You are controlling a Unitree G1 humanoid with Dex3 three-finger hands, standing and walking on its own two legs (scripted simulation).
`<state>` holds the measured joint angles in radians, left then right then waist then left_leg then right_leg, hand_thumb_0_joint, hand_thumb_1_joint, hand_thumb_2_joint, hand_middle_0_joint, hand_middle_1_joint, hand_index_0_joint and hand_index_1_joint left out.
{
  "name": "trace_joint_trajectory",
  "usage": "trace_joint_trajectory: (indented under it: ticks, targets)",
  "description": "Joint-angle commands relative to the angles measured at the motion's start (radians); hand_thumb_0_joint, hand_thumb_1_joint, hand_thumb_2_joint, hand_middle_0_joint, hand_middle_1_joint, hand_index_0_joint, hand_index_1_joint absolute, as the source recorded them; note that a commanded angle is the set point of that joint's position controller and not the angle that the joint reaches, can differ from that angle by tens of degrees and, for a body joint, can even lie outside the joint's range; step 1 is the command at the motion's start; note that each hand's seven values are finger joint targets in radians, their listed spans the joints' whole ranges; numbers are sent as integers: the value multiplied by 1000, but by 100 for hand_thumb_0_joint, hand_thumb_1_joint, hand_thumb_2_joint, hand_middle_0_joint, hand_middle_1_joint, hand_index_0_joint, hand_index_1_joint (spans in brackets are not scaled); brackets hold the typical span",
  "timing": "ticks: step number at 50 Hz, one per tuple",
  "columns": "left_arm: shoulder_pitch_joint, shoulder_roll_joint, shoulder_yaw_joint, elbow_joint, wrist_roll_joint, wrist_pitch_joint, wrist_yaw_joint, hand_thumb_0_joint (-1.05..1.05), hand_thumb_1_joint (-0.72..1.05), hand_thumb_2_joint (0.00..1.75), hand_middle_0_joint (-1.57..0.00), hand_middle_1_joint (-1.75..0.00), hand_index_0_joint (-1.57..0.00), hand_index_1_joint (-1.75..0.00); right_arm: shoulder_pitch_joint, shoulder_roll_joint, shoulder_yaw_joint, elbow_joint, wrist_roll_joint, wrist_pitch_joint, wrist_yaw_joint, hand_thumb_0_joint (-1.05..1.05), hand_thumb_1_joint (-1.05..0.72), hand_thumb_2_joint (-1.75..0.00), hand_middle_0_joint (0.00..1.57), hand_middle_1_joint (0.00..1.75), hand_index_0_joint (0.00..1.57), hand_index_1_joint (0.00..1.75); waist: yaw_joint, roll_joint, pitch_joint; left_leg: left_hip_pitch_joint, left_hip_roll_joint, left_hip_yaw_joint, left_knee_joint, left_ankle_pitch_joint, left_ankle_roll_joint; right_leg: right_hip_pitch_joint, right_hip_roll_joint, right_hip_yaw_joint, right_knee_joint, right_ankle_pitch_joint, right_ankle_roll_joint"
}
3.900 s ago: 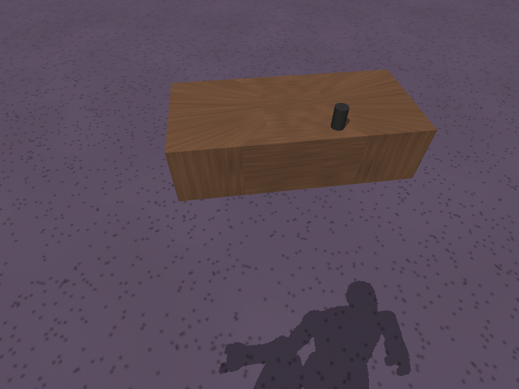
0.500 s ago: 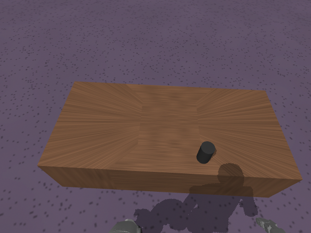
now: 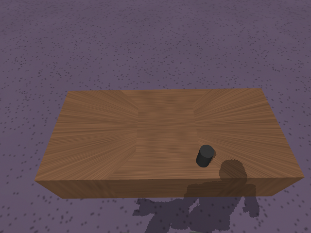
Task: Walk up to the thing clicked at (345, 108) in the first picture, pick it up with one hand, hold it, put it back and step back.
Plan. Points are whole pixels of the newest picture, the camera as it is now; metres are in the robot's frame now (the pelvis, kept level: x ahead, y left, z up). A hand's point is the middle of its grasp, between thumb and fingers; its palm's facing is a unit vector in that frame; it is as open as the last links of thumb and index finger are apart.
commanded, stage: walk up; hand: right
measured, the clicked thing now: (204, 156) +0.49 -0.21 -0.37
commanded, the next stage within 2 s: stand in 1.06 s
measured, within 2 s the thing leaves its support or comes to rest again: neither
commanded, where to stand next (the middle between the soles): +0.09 +0.01 m, yaw -1 degrees
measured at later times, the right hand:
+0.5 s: hand out of the picture +0.12 -0.25 -0.13, palm faces -0.02 +0.94 -0.34, open 7.3 cm
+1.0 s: hand out of the picture +0.10 -0.25 -0.13, palm faces -0.02 +0.95 -0.32, open 7.3 cm
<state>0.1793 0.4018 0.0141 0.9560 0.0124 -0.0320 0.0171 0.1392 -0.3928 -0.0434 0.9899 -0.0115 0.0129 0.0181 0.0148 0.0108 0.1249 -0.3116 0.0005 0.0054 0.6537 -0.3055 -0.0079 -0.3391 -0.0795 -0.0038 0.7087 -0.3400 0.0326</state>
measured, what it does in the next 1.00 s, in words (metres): stands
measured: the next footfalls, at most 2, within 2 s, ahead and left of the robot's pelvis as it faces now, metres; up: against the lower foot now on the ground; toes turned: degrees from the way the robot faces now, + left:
none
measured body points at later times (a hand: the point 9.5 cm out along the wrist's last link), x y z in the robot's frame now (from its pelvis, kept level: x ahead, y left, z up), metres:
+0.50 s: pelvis +0.02 +0.00 +0.03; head +0.03 +0.00 +0.48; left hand +0.10 +0.31 -0.10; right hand +0.12 -0.30 -0.10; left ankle +0.02 +0.13 -0.72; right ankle +0.02 -0.14 -0.72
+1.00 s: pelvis +0.02 +0.00 +0.03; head +0.03 -0.01 +0.48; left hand +0.11 +0.30 -0.10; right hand +0.10 -0.30 -0.11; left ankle +0.02 +0.13 -0.72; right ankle +0.02 -0.14 -0.72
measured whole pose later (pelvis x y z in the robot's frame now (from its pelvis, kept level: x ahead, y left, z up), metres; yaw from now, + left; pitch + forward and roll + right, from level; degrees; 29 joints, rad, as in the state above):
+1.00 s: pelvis +0.02 +0.00 +0.03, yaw +1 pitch -2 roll +0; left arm 0.07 0.35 0.01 1.16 0.01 -0.01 -0.01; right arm 0.09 -0.35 -0.01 1.15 -0.01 0.00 0.02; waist 0.00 0.01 0.05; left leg -0.12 0.03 -0.01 0.35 -0.19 -0.02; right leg -0.11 -0.05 -0.04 0.33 -0.18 0.04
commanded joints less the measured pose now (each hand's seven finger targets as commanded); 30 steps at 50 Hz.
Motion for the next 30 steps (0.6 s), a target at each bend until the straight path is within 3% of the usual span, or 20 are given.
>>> trace_joint_trajectory:
  ticks: [1,2,4,8,15,21,30]
  targets:
    - [-36,195,42,-20,-7,-16,5,0,90,90,-20,-30,-20,-30,-81,-221,-30,-43,11,-42,-12,0,-90,-90,20,30,20,30,10,-1,-193,8,166,-188,-176,204,114,157,-2,41,-162,84,-56]
    - [-58,200,45,-11,-10,-16,1,0,90,90,-20,-30,-20,-30,-81,-208,-19,-30,12,-40,-12,0,-90,-90,20,30,20,30,6,10,-171,-15,139,-161,-197,153,86,169,-13,45,-176,105,-61]
    - [-56,203,39,13,-15,-14,-2,0,90,90,-20,-30,-20,-30,-90,-206,-10,-2,12,-42,-13,0,-90,-90,20,30,20,30,9,58,-162,-15,125,-148,-229,115,64,185,-28,47,-197,150,-71]
    - [-92,193,30,61,-16,-12,-6,0,90,90,-20,-30,-20,-30,-114,-201,-1,33,13,-43,-10,0,-90,-90,20,30,20,30,11,55,-154,27,138,-157,-280,123,62,195,-22,32,-253,152,-63]
    - [-165,189,26,110,-14,-12,-12,0,90,90,-20,-30,-20,-30,-119,-188,1,80,13,-43,-14,0,-90,-90,20,30,20,30,-9,23,-157,98,119,-109,-315,196,41,224,-47,43,-350,232,-51]
    - [-176,177,27,138,-10,-13,-13,0,90,90,-20,-30,-20,-30,-134,-180,-3,96,14,-40,-16,0,-90,-90,20,30,20,30,-14,3,-182,165,117,-88,-322,258,35,231,-59,39,-390,269,-44]
    - [-176,174,31,149,-4,-12,-12,0,90,90,-20,-30,-20,-30,-142,-180,-5,103,11,-35,-16,0,-90,-90,20,30,20,30,-15,-14,-185,194,114,-77,-334,269,30,239,-64,32,-419,290,-37]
